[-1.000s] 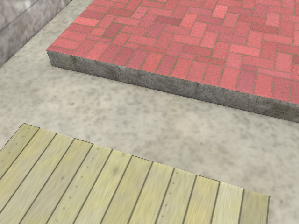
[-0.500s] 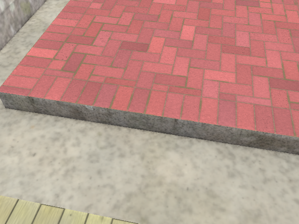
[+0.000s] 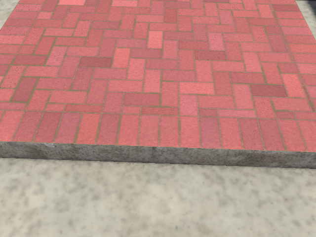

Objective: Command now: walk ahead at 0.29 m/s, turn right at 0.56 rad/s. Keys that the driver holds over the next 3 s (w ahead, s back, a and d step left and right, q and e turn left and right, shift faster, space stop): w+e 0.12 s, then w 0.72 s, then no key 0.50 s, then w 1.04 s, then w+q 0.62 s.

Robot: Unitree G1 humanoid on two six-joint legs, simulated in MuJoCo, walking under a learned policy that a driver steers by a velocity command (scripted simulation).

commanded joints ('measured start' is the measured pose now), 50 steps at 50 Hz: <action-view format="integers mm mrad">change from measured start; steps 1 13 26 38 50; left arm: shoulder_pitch -94 -170 171 9 221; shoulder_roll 117 -14 191 122 14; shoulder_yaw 24 -17 42 29 -10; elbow -131 -96 -76 11 80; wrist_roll -3 28 -63 -55 -16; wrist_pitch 1 12 66 16 59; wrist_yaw -8 -50 3 38 45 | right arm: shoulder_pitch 161 247 337 -64 167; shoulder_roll -82 -76 -3 -32 -141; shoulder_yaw -20 -4 -20 -67 -83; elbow -1 35 82 -36 85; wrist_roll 12 13 70 56 33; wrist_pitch -32 -87 -68 -64 -66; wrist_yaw -1 -24 15 30 67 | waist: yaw -93 -162 26 -64 -106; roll -45 68 -264 -35 188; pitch -57 77 -291 36 -171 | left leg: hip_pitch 261 409 -332 -145 620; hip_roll -27 186 -42 53 138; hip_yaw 37 -55 28 0 -29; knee -193 -614 619 -117 -233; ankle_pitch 69 239 -165 733 1420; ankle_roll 49 261 76 83 179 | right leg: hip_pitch -90 -417 773 133 -112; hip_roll -253 -163 -513 -258 -117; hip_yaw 382 -93 460 -65 -107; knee -125 503 46 -169 926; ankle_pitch -568 6 84 -64 -528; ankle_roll -156 118 -298 -114 47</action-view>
